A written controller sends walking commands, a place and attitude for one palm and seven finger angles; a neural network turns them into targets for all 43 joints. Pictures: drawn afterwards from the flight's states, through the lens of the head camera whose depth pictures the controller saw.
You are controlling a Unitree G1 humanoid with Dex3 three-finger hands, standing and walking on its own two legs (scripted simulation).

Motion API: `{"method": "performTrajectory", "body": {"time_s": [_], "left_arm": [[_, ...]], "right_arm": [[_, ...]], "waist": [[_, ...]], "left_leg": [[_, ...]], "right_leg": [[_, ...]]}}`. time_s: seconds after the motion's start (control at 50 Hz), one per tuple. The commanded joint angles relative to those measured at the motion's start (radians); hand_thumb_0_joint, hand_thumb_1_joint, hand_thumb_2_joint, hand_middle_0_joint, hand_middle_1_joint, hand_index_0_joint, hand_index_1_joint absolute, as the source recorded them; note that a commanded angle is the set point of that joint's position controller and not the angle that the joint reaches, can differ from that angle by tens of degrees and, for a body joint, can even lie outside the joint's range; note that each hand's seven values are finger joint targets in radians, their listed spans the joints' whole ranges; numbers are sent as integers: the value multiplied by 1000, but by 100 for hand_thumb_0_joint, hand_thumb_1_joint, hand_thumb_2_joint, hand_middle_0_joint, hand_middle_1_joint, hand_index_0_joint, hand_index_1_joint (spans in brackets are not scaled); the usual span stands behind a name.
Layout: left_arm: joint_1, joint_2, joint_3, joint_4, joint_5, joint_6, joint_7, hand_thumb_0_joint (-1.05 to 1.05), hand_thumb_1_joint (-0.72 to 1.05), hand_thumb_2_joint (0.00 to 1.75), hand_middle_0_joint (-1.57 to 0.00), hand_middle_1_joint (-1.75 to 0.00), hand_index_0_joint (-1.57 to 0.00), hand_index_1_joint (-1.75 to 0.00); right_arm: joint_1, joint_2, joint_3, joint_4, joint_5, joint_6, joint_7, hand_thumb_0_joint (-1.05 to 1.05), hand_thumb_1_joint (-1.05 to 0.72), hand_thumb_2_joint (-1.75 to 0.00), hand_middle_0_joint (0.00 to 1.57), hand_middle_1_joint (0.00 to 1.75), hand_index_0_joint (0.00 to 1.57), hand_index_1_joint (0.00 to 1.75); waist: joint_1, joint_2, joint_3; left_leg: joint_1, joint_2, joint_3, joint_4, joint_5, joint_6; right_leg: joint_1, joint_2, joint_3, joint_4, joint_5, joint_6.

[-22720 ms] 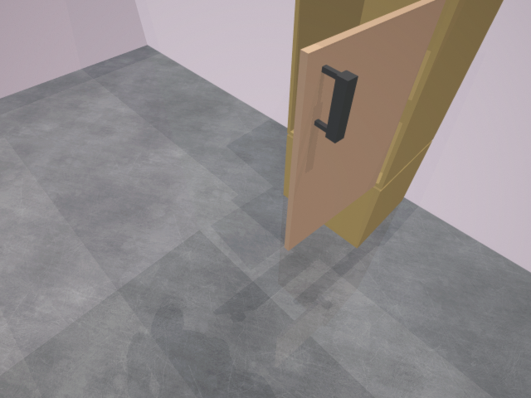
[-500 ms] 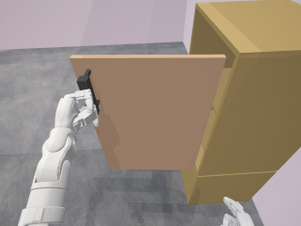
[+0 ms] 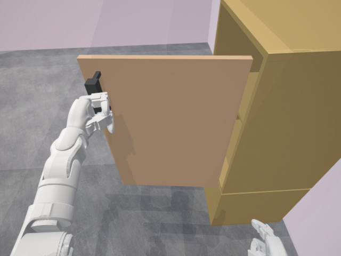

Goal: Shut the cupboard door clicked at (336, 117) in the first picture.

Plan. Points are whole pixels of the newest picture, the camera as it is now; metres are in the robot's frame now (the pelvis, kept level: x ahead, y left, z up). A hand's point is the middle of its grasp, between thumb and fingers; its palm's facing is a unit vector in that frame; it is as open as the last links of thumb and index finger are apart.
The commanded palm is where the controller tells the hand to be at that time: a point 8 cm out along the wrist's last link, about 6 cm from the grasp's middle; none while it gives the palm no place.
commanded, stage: push the door shut along its arc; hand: left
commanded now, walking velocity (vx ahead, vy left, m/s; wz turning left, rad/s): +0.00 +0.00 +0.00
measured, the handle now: (101, 97) +0.46 +0.20 +0.15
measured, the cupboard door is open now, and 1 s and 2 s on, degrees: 84 68 51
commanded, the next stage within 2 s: pull the fist back off the door in 1.62 s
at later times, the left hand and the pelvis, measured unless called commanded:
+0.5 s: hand (119, 100) +0.44 +0.15 +0.16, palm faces -0.16 -0.99 -0.03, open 3.1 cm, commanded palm +0.44 +0.19 +0.16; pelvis +0.01 +0.01 +0.00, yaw +0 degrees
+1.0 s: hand (141, 85) +0.51 +0.10 +0.16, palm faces -0.30 -0.95 -0.03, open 3.1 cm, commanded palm +0.51 +0.15 +0.16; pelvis +0.02 +0.02 -0.01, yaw -1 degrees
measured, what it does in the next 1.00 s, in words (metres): stands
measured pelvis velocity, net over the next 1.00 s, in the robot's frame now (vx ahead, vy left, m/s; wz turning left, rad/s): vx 0.02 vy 0.02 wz -0.02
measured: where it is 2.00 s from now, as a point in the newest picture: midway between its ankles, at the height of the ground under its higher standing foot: outside the picture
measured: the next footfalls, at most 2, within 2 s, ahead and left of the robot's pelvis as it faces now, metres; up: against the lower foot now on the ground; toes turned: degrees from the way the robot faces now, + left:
none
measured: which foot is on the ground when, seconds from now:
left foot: down 0.00-1.00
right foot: down 0.00-1.00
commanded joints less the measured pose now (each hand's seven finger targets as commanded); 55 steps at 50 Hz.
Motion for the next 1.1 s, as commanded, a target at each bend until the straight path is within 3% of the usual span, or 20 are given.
{"method": "performTrajectory", "body": {"time_s": [0.0,0.04,0.06,0.1,0.14,0.16,0.18,0.26,0.32,0.38,0.4,0.46,0.54,0.64,0.7,0.74,0.8,0.92,1.02,1.08], "left_arm": [[-508,211,70,-268,-9,-150,-25,0,90,90,-130,-150,-130,-150],[-518,189,46,-198,-8,-175,-42,0,90,90,-130,-150,-130,-150],[-493,234,82,-148,-9,-178,-48,0,90,90,-130,-150,-130,-150],[-524,239,88,-82,-16,-182,-66,0,90,90,-130,-150,-130,-150],[-581,226,63,-42,-20,-191,-84,0,90,90,-130,-150,-130,-150],[-612,257,71,-31,-14,-200,-89,0,90,90,-130,-150,-130,-150],[-617,227,48,-3,-14,-201,-97,0,90,90,-130,-150,-130,-150],[-668,261,56,72,-7,-228,-125,0,90,90,-130,-150,-130,-150],[-738,216,14,122,-10,-251,-151,0,90,90,-130,-150,-130,-150],[-777,246,43,155,-16,-274,-161,0,90,90,-130,-150,-130,-150],[-783,210,19,178,-20,-276,-167,0,90,90,-130,-150,-130,-150],[-849,254,45,237,-12,-298,-165,0,90,90,-130,-150,-130,-150],[-899,256,48,318,5,-323,-167,0,90,90,-130,-150,-130,-150],[-961,225,22,346,17,-352,-185,0,90,90,-130,-150,-130,-150],[-974,274,68,430,15,-346,-194,0,90,90,-130,-150,-130,-150],[-1040,259,42,446,25,-350,-198,0,90,90,-130,-150,-130,-150],[-1045,312,87,448,36,-368,-194,0,90,90,-130,-150,-130,-150],[-1074,295,65,479,47,-376,-215,0,90,90,-130,-150,-130,-150],[-1118,324,83,588,59,-352,-222,0,90,90,-130,-150,-130,-150],[-1168,370,114,574,65,-361,-226,0,90,90,-130,-150,-130,-150]], "right_arm": [[-89,-126,-59,-160,-9,-64,-11,0,-90,-90,20,30,20,30],[-63,-127,-60,-143,-10,-71,-9,0,-90,-90,20,30,20,30],[-47,-140,-65,-132,-11,-69,-10,0,-90,-90,20,30,20,30],[-36,-144,-68,-122,-7,-69,-12,0,-90,-90,20,30,20,30],[-27,-149,-69,-114,-4,-73,-14,0,-90,-90,20,30,20,30],[-16,-157,-73,-105,-4,-73,-16,0,-90,-90,20,30,20,30],[-16,-152,-72,-108,-3,-75,-14,0,-90,-90,20,30,20,30],[25,-165,-80,-91,-5,-80,-12,0,-90,-90,20,30,20,30],[48,-167,-83,-83,-6,-91,-9,0,-90,-90,20,30,20,30],[73,-177,-88,-76,-12,-94,-8,0,-90,-90,20,30,20,30],[76,-174,-87,-75,-12,-97,-5,0,-90,-90,20,30,20,30],[107,-184,-90,-52,-17,-95,-6,0,-90,-90,20,30,20,30],[134,-187,-92,-43,-22,-99,1,0,-90,-90,20,30,20,30],[161,-191,-98,-39,-31,-103,10,0,-90,-90,20,30,20,30],[189,-200,-100,-30,-36,-95,8,0,-90,-90,20,30,20,30],[202,-201,-101,-22,-38,-93,9,0,-90,-90,20,30,20,30],[222,-207,-107,-24,-44,-92,11,0,-90,-90,20,30,20,30],[252,-208,-114,-16,-52,-84,17,0,-90,-90,20,30,20,30],[289,-220,-120,4,-57,-73,15,0,-90,-90,20,30,20,30],[304,-223,-123,5,-63,-68,11,0,-90,-90,20,30,20,30]], "waist": [[-2,-5,-296],[-16,-18,-289],[-15,-53,-274],[-26,-79,-249],[-40,-70,-231],[-47,-75,-236],[-46,-50,-231],[-53,-23,-273],[-71,-15,-292],[-72,-27,-328],[-76,-37,-329],[-86,-56,-296],[-96,-56,-310],[-103,10,-385],[-110,-64,-366],[-132,-62,-346],[-119,-44,-395],[-126,8,-430],[-155,-65,-371],[-155,-33,-423]], "left_leg": [[140,17,-32,-29,244,15],[140,17,-32,-23,253,15],[113,20,-32,-19,235,16],[79,17,-27,-23,192,18],[70,15,-28,-21,165,20],[69,17,-28,-18,154,22],[67,15,-29,-18,155,23],[79,14,-34,-4,181,22],[103,14,-44,6,216,22],[115,15,-48,12,260,23],[114,13,-47,17,263,24],[97,18,-53,20,260,24],[101,19,-57,29,271,22],[171,24,-71,49,343,11],[112,25,-68,51,345,16],[88,23,-64,55,325,17],[111,25,-67,66,364,17],[130,26,-67,89,420,12],[42,22,-56,96,361,22],[48,16,-50,109,384,27]], "right_leg": [[47,-54,70,-70,299,35],[30,-49,66,-63,316,36],[29,-50,72,-69,305,41],[19,-54,79,-75,280,48],[-8,-54,85,-81,250,51],[-7,-57,88,-83,233,54],[-21,-55,87,-80,230,51],[-24,-53,79,-64,250,43],[-57,-45,64,-47,283,36],[-48,-43,59,-32,327,34],[-56,-41,60,-30,334,36],[-81,-41,54,-26,317,35],[-115,-36,52,-10,315,32],[-158,-32,43,15,331,25],[-140,-30,42,22,357,30],[-164,-29,43,25,351,33],[-158,-28,47,36,371,31],[-186,-23,43,51,392,29],[-202,-18,45,45,392,37],[-183,-19,55,54,434,38]]}}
